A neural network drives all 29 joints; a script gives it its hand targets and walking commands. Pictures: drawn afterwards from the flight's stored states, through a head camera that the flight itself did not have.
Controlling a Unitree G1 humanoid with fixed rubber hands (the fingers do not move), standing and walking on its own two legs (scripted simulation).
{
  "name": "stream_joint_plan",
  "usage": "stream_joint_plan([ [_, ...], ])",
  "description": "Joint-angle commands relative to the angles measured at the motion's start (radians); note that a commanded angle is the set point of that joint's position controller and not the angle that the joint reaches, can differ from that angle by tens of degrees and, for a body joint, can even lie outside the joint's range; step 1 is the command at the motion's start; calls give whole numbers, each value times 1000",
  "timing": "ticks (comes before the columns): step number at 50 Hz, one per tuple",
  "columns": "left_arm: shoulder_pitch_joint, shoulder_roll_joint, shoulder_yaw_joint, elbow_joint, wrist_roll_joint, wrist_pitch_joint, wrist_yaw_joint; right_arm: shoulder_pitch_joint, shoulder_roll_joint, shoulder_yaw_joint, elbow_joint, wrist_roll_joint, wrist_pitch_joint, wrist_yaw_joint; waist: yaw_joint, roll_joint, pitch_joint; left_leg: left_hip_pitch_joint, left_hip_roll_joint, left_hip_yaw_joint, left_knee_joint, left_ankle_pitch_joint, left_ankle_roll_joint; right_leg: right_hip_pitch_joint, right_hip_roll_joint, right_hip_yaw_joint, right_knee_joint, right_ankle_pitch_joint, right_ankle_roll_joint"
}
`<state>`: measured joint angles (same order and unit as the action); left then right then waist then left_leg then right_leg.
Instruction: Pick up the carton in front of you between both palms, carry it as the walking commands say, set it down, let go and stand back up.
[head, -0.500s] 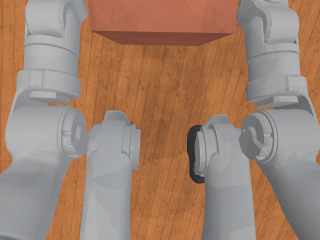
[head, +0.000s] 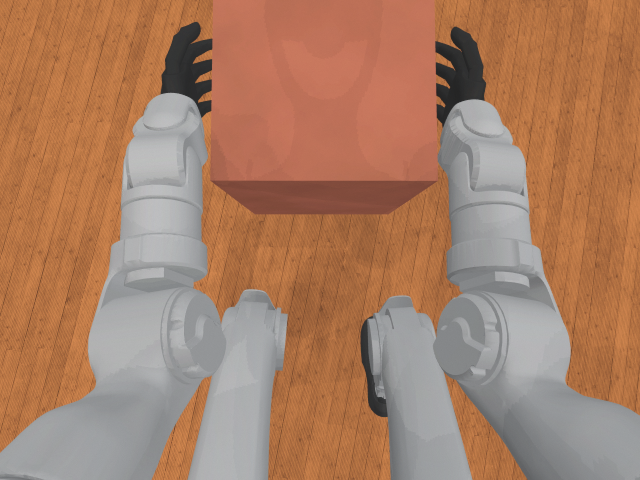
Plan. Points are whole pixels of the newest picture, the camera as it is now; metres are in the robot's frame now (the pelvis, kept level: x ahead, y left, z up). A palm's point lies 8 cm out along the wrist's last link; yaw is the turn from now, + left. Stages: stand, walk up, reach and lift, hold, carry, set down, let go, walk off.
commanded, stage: reach and lift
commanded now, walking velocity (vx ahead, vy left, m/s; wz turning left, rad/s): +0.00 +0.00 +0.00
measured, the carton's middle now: (322, 123) +0.53 +0.03 -0.13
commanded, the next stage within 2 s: none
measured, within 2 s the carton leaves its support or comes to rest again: neither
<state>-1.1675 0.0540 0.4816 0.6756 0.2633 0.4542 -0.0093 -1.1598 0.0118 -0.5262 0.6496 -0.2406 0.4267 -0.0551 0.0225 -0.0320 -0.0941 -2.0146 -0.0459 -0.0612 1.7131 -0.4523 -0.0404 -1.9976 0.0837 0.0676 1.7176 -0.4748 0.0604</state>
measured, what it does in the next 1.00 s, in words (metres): rises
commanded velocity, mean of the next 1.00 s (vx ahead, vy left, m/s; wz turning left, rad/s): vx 0.00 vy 0.00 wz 0.00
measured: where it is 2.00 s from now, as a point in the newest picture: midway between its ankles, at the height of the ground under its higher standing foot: (320, 380)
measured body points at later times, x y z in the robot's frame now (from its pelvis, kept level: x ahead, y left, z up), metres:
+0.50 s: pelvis +0.05 +0.00 +0.14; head +0.21 +0.01 +0.56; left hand +0.47 +0.17 +0.10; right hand +0.48 -0.13 +0.10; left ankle +0.12 +0.13 -0.47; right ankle +0.11 -0.13 -0.47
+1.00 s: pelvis +0.09 +0.00 +0.25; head +0.12 +0.00 +0.70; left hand +0.42 +0.16 +0.25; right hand +0.43 -0.14 +0.25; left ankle +0.12 +0.13 -0.47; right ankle +0.11 -0.13 -0.47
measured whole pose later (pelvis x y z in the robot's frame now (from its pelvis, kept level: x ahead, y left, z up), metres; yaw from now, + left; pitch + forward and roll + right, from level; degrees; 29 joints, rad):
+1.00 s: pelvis +0.09 +0.00 +0.25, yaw +1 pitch +9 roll +0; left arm -0.35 -0.15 0.32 0.44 0.25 0.49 -0.01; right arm -0.35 0.18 -0.34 0.43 -0.25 0.47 -0.01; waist 0.01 -0.01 -0.12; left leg -0.55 -0.02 -0.07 0.66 -0.28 -0.02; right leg -0.54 0.03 0.08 0.67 -0.30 0.01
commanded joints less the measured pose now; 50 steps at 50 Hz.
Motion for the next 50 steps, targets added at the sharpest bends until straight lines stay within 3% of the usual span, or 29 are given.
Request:
stream_joint_plan([
  [1, -647, -1087, -534, -25, -222, -10, -264, -661, 1103, 565, 27, 199, 12, 267, 25, 22, -1267, 784, -113, 157, -203, 223, 18, 643, 108, -170, -202, 173, -16],
  [7, -489, -1145, -596, -47, -235, -12, -262, -484, 1130, 609, 14, 200, 4, 273, 2, 48, -1164, 858, -115, 135, -281, 291, 9, 696, 106, -147, -287, 245, -23],
  [19, -227, -1177, -582, -23, -176, -54, -234, -234, 1165, 617, 37, 161, -37, 268, 9, 29, -902, 1027, -117, 82, -510, 244, 23, 872, 99, -88, -516, 213, -31],
  [28, -82, -1208, -636, -72, -175, -63, -239, -70, 1193, 667, -6, 150, -42, 273, -2, 32, -797, 1223, -107, 52, -681, 271, 32, 1093, 81, -52, -693, 252, -40],
  [42, 186, -1212, -710, -153, -177, -30, -245, 203, 1190, 744, -83, 146, -5, 289, -8, 32, -554, 1573, -77, 5, -987, 388, 40, 1473, 42, -1, -999, 375, -54],
  [50, 334, -1188, -757, -237, -193, 31, -234, 350, 1151, 799, -181, 160, 57, 288, -15, 32, -389, 1793, -62, -6, -1162, 479, 34, 1691, 25, 3, -1181, 470, -50],
])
